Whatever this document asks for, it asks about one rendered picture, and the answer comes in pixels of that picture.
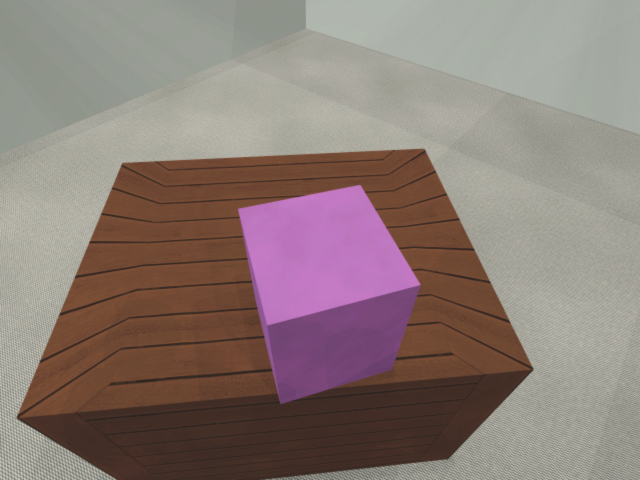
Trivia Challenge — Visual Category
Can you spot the pedestal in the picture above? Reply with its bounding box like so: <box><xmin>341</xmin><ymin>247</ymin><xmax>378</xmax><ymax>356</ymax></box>
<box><xmin>17</xmin><ymin>149</ymin><xmax>534</xmax><ymax>480</ymax></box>

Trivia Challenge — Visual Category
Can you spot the carton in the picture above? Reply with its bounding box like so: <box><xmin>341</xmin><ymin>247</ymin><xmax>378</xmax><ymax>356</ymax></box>
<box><xmin>238</xmin><ymin>185</ymin><xmax>421</xmax><ymax>404</ymax></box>

